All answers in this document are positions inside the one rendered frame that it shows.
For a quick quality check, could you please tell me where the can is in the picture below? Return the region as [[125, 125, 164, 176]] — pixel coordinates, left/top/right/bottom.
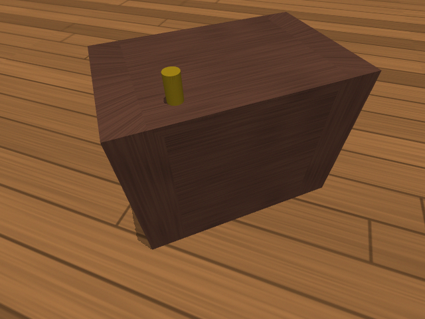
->
[[161, 66, 184, 106]]

